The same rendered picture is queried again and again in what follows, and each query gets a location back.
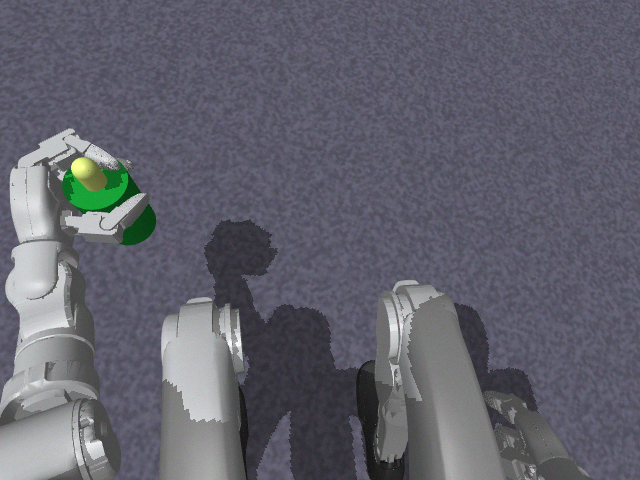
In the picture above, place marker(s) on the right robot foot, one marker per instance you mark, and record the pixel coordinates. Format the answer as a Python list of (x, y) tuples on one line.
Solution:
[(367, 405)]

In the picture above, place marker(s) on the left robot hand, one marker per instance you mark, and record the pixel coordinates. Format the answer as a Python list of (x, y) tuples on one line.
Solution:
[(39, 207)]

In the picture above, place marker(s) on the right robot hand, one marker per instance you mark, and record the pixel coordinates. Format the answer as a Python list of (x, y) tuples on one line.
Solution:
[(533, 442)]

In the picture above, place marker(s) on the right robot arm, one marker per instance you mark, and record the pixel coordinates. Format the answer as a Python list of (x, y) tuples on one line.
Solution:
[(561, 469)]

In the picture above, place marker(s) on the left robot arm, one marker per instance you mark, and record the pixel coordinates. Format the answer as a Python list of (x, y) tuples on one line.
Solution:
[(52, 423)]

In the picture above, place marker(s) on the bottle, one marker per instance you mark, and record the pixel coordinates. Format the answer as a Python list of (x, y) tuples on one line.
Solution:
[(90, 188)]

